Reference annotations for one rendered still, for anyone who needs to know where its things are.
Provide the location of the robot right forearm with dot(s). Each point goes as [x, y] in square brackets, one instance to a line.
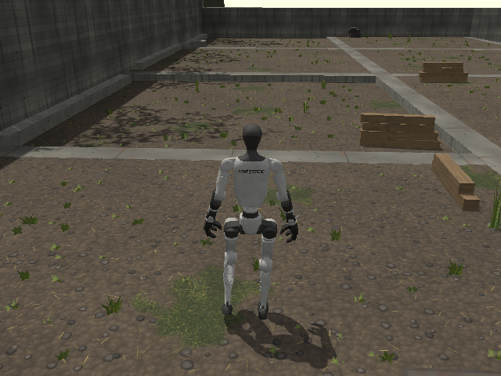
[289, 211]

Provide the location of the robot left foot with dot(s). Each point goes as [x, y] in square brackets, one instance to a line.
[226, 309]

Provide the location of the robot left upper arm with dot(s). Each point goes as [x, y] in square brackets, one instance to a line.
[222, 179]

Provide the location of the right robot hand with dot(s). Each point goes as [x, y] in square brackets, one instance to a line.
[292, 230]

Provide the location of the robot right upper arm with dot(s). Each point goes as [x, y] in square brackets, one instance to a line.
[280, 180]

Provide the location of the robot right shin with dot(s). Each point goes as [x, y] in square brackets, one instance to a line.
[265, 281]

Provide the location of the robot left forearm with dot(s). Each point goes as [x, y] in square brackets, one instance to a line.
[213, 208]

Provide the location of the left robot hand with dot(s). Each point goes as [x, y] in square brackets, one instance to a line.
[210, 225]

